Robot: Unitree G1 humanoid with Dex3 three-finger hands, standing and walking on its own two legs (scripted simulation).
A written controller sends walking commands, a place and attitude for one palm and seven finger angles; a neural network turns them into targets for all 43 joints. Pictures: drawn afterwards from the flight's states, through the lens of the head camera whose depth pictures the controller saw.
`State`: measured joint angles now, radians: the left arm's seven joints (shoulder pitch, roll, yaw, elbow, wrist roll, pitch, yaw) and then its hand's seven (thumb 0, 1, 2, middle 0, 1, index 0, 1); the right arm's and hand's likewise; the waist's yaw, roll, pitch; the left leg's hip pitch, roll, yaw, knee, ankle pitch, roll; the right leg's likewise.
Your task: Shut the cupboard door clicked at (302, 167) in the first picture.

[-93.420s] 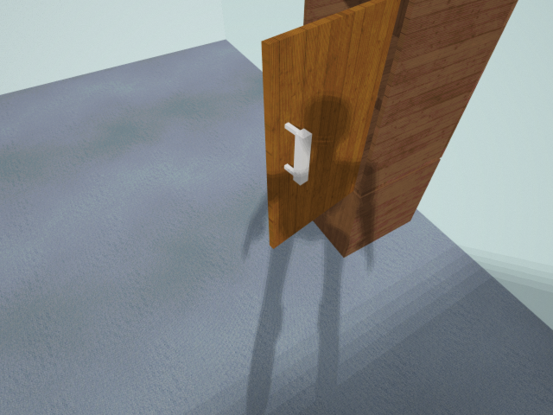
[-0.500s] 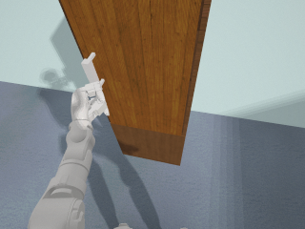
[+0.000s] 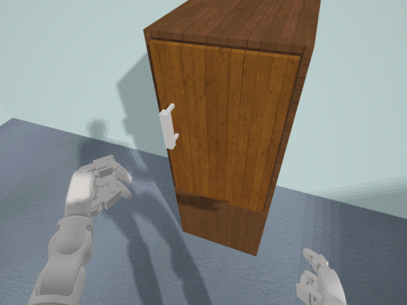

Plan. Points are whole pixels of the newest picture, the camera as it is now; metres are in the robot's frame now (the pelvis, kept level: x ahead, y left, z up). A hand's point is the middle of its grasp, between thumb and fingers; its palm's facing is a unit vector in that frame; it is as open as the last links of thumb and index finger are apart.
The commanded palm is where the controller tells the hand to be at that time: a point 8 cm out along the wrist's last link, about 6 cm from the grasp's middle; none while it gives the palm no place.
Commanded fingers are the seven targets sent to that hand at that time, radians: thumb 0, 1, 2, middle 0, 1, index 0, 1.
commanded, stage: draw the hand back to the body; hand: left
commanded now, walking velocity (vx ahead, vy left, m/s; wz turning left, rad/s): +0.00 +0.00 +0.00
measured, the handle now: (171, 126) +0.60 +0.14 +0.02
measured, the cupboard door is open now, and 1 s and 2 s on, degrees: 0 0 0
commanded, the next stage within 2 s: step back with the hand held close in 0.84 s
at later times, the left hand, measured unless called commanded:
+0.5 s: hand (17, 217) +0.20 +0.28 +0.17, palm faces +0.46 -0.78 -0.43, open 6.4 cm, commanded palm +0.15 +0.31 +0.18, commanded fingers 0.00 0.90 0.90 -0.20 -0.30 -0.20 -0.30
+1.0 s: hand (29, 215) +0.20 +0.27 +0.18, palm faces +0.46 -0.78 -0.42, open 7.4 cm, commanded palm +0.15 +0.30 +0.18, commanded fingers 0.00 0.90 0.90 -0.20 -0.30 -0.20 -0.30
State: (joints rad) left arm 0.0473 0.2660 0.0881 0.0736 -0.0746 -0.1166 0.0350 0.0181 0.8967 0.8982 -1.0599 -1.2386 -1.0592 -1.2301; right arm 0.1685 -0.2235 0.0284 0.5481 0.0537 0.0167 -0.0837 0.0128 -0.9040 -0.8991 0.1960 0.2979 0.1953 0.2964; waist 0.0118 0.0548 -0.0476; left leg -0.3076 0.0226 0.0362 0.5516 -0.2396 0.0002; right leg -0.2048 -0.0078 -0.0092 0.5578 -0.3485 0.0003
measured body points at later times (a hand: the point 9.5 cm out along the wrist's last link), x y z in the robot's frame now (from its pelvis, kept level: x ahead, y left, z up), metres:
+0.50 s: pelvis +0.01 +0.01 +0.01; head -0.01 -0.02 +0.46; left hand +0.17 +0.32 +0.20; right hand +0.20 -0.20 -0.08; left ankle +0.03 +0.12 -0.73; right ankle -0.03 -0.12 -0.73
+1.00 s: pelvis +0.01 +0.00 +0.01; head -0.01 -0.03 +0.46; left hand +0.17 +0.30 +0.20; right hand +0.20 -0.22 -0.08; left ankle +0.03 +0.12 -0.73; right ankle -0.03 -0.12 -0.73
